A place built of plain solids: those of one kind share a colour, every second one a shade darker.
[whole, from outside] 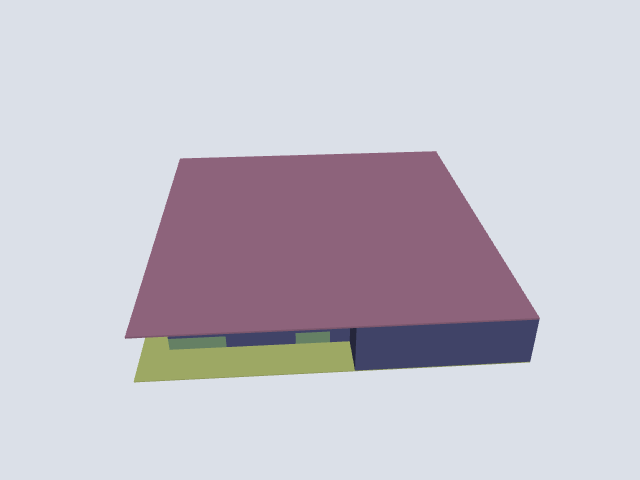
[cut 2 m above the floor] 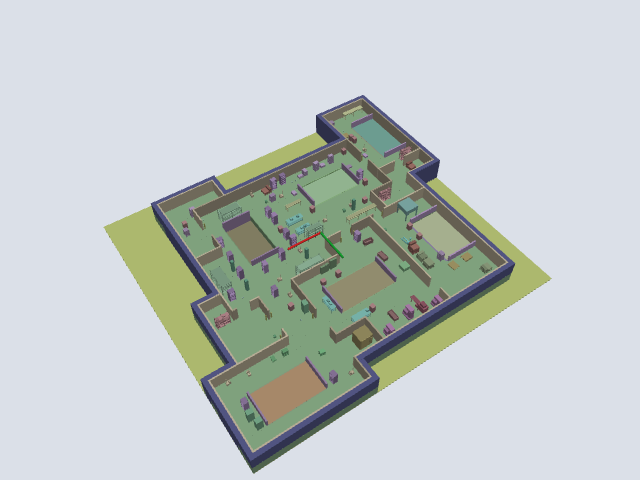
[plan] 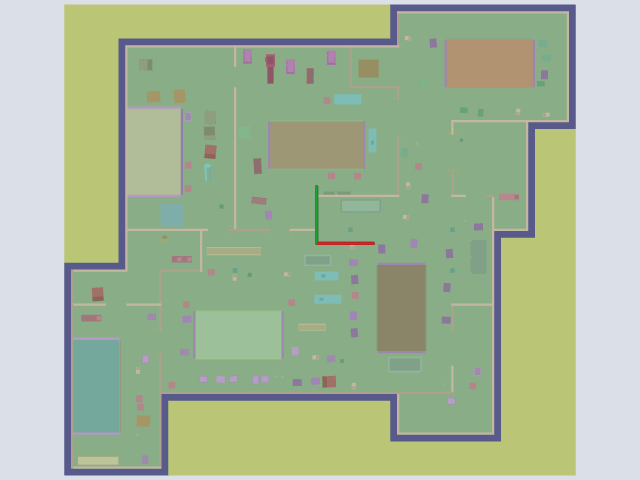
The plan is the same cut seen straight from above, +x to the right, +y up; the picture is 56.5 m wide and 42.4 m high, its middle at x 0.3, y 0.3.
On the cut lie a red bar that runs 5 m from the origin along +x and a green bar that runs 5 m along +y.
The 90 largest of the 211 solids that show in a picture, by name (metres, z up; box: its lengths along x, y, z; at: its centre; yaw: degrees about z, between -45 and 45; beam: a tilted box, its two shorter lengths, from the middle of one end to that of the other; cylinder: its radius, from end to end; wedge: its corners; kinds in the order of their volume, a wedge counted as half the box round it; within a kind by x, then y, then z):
{
 "floor_1": {"box": [9.2, 3.8, 1.5], "at": [-17.7, -18.6, -0.75]},
 "floor_2": {"box": [11.6, 2.6, 1.5], "at": [-16.5, -7.2, -0.75]},
 "floor_3": {"box": [4.2, 2.8, 1.5], "at": [-15.2, -15.3, -0.75]},
 "floor_4": {"box": [6.6, 1.8, 1.5], "at": [-14.0, -9.4, -0.75]},
 "floor_5": {"box": [27.6, 4.0, 1.5], "at": [-8.5, -3.9, -0.75]},
 "floor_6": {"box": [7.7, 4.4, 1.5], "at": [-7.95, 8.7, -0.75]},
 "floor_7": {"box": [38.6, 0.2, 1.5], "at": [-3.0, -1.8, -0.75]},
 "floor_8": {"box": [29.0, 4.4, 1.5], "at": [-3.0, 15.9, -0.75]},
 "floor_9": {"box": [33.8, 2.2, 1.5], "at": [-0.6, -0.6, -0.75]},
 "floor_10": {"box": [33.6, 3.6, 1.5], "at": [-0.5, -12.1, -0.75]},
 "floor_11": {"box": [36.8, 3.8, 1.5], "at": [0.9, 2.4, -0.75]},
 "floor_12": {"box": [8.4, 3.6, 1.5], "at": [1.1, -7.7, -0.75]},
 "floor_13": {"box": [40.4, 1.8, 1.5], "at": [2.7, 12.8, -0.75]},
 "floor_14": {"box": [31.1, 2.2, 1.5], "at": [3.75, 5.4, -0.75]},
 "floor_15": {"box": [34.7, 1.0, 1.5], "at": [5.55, 11.4, -0.75]},
 "floor_16": {"box": [19.4, 0.8, 1.5], "at": [6.6, -9.9, -0.75]},
 "floor_17": {"box": [9.8, 3.6, 1.5], "at": [11.4, -15.7, -0.75]},
 "floor_18": {"box": [15.2, 3.6, 1.5], "at": [11.7, 8.3, -0.75]},
 "floor_19": {"box": [6.6, 7.6, 1.5], "at": [13.0, -5.7, -0.75]},
 "floor_20": {"box": [18.8, 0.8, 1.5], "at": [13.5, 10.5, -0.75]},
 "floor_21": {"box": [16.4, 3.0, 1.5], "at": [14.7, 19.6, -0.75]},
 "floor_22": {"box": [3.8, 4.4, 1.5], "at": [21.0, 15.9, -0.75]},
 "wall_rim_1": {"box": [0.6, 17.6, 5.6], "at": [-22.0, -11.1, 1.3]},
 "wall_rim_2": {"box": [5.4, 0.6, 5.6], "at": [-19.6, -2.0, 1.3]},
 "wall_rim_3": {"box": [9.2, 0.6, 5.6], "at": [-17.7, -20.2, 1.3]},
 "wall_rim_4": {"box": [0.6, 19.2, 5.6], "at": [-17.2, 7.9, 1.3]},
 "wall_rim_5": {"box": [0.6, 6.0, 5.6], "at": [-13.4, -16.9, 1.3]},
 "wall_rim_6": {"box": [24.6, 0.6, 5.6], "at": [-5.2, 17.8, 1.3]},
 "wall_rim_7": {"box": [20.8, 0.6, 5.6], "at": [-3.3, -13.6, 1.3]},
 "wall_rim_8": {"box": [0.6, 3.0, 5.6], "at": [6.8, -15.4, 1.3]},
 "wall_rim_9": {"box": [0.6, 2.4, 5.6], "at": [6.8, 19.3, 1.3]},
 "wall_rim_10": {"box": [9.8, 0.6, 5.6], "at": [11.4, -17.2, 1.3]},
 "wall_rim_11": {"box": [16.4, 0.6, 5.6], "at": [14.7, 20.8, 1.3]},
 "wall_rim_12": {"box": [0.6, 17.4, 5.6], "at": [16.0, -8.2, 1.3]},
 "wall_rim_13": {"box": [3.6, 0.6, 5.6], "at": [17.5, 0.8, 1.3]},
 "wall_rim_14": {"box": [0.6, 9.0, 5.6], "at": [19.0, 5.6, 1.3]},
 "wall_rim_15": {"box": [4.2, 0.6, 5.6], "at": [20.8, 10.4, 1.3]},
 "wall_rim_16": {"box": [0.6, 9.8, 5.6], "at": [22.6, 15.6, 1.3]},
 "ceil_all_1": {"box": [45.2, 41.6, 0.2], "at": [0.3, 0.3, 4.2]},
 "wall_1": {"box": [0.2, 17.6, 5.6], "at": [-21.6, -11.1, 1.3]},
 "wall_2": {"box": [3.1, 0.2, 5.6], "at": [-20.15, -5.4, 1.3]},
 "wall_3": {"box": [5.0, 0.2, 5.6], "at": [-19.2, -2.4, 1.3]},
 "wall_4": {"box": [8.0, 0.2, 5.6], "at": [-17.7, -19.8, 1.3]},
 "wall_5": {"box": [0.2, 20.0, 5.6], "at": [-16.8, 7.5, 1.3]},
 "wall_6": {"box": [3.1, 0.2, 5.6], "at": [-15.25, -5.4, 1.3]},
 "wall_7": {"box": [0.2, 10.3, 5.6], "at": [-13.8, -14.75, 1.3]},
 "wall_8": {"box": [0.2, 5.5, 5.6], "at": [-13.8, -5.05, 1.3]},
 "wall_9": {"box": [7.3, 0.2, 5.6], "at": [-13.25, 1.2, 1.3]},
 "wall_10": {"box": [3.8, 0.2, 5.6], "at": [-12.0, -2.4, 1.3]},
 "wall_11": {"box": [0.2, 3.8, 5.6], "at": [-10.2, -0.6, 1.3]},
 "wall_12": {"box": [0.2, 12.7, 5.6], "at": [-7.2, 7.45, 1.3]},
 "wall_13": {"box": [0.2, 1.9, 5.6], "at": [-7.2, 16.55, 1.3]},
 "wall_14": {"box": [3.6, 0.2, 5.6], "at": [-6.0, 1.2, 1.3]},
 "wall_15": {"box": [24.2, 0.2, 5.6], "at": [-4.8, 17.4, 1.3]},
 "wall_16": {"box": [2.5, 0.2, 5.6], "at": [-1.15, 1.2, 1.3]},
 "wall_17": {"box": [26.0, 0.2, 5.6], "at": [-0.9, -13.2, 1.3]},
 "wall_18": {"box": [0.2, 3.2, 5.6], "at": [0.0, 2.7, 1.3]},
 "wall_19": {"box": [0.2, 3.8, 5.6], "at": [3.0, 15.6, 1.3]},
 "wall_20": {"box": [7.4, 0.2, 5.6], "at": [3.6, 4.2, 1.3]},
 "wall_21": {"box": [4.4, 0.2, 5.6], "at": [5.1, 13.8, 1.3]},
 "wall_22": {"box": [0.2, 3.8, 5.6], "at": [7.2, -15.0, 1.3]},
 "wall_23": {"box": [0.2, 5.5, 5.6], "at": [7.2, 6.85, 1.3]},
 "wall_24": {"box": [0.2, 3.2, 5.6], "at": [7.2, 18.9, 1.3]},
 "wall_25": {"box": [8.6, 0.2, 5.6], "at": [11.4, -16.8, 1.3]},
 "wall_26": {"box": [0.2, 2.5, 5.6], "at": [12.0, -12.05, 1.3]},
 "wall_27": {"box": [0.2, 2.5, 5.6], "at": [12.0, -6.55, 1.3]},
 "wall_28": {"box": [0.2, 2.5, 5.6], "at": [12.0, 5.35, 1.3]},
 "wall_29": {"box": [3.8, 0.2, 5.6], "at": [13.8, -5.4, 1.3]},
 "wall_30": {"box": [15.2, 0.2, 5.6], "at": [14.7, 20.4, 1.3]},
 "wall_31": {"box": [0.2, 21.2, 5.6], "at": [15.6, -6.3, 1.3]},
 "wall_32": {"box": [3.2, 0.2, 5.6], "at": [17.1, 1.2, 1.3]},
 "wall_33": {"box": [10.4, 0.2, 5.6], "at": [17.1, 10.8, 1.3]},
 "wall_34": {"box": [0.2, 9.8, 5.6], "at": [18.6, 6.0, 1.3]},
 "wall_35": {"box": [0.2, 9.8, 5.6], "at": [22.2, 15.6, 1.3]},
 "floor_base_1": {"box": [45.2, 41.6, 0.1], "at": [0.3, 0.3, -1.55]},
 "floor_mixer_bed_1": {"box": [8.2, 4.2, 1.5], "at": [0.0, 8.7, -0.75]},
 "floor_mixer_bed_2": {"box": [4.2, 7.6, 0.52], "at": [7.5, -5.7, -1.24]},
 "floor_dock_well_1": {"box": [4.1, 8.2, 1.5], "at": [-19.45, -12.6, -0.75]},
 "floor_oven_bed_1": {"box": [7.6, 4.2, 1.5], "at": [15.3, 15.9, -0.75]},
 "floor_tanker_bay_1": {"box": [4.7, 7.6, 1.32], "at": [-14.35, 8.1, -0.84]},
 "floor_belt_bed_1": {"box": [7.6, 4.2, 1.36], "at": [-6.9, -8.1, -0.82]},
 "wall_low_1": {"box": [4.3, 0.2, 2.5], "at": [-19.55, -16.8, -0.25]},
 "wall_low_2": {"box": [4.3, 0.2, 2.5], "at": [-19.55, -8.4, -0.25]},
 "wall_low_3": {"box": [4.9, 0.2, 2.5], "at": [-14.45, 4.2, -0.25]},
 "wall_low_4": {"box": [4.9, 0.2, 2.5], "at": [-14.45, 12.0, -0.25]},
 "wall_low_5": {"box": [0.2, 4.2, 2.5], "at": [-10.8, -8.1, -0.25]},
 "wall_low_6": {"box": [0.2, 4.2, 2.5], "at": [-4.2, 8.7, -0.25]},
 "rackoven_1": {"box": [1.8, 1.6, 2.3], "at": [4.6, 15.45, 1.25]},
 "silo_1": {"box": [2.0, 2.0, 1.6], "at": [-12.8, 2.5, 2.1]},
 "floor_band_tanker_bay_1": {"box": [0.2, 7.6, 1.5], "at": [-11.9, 8.1, -0.75]}
}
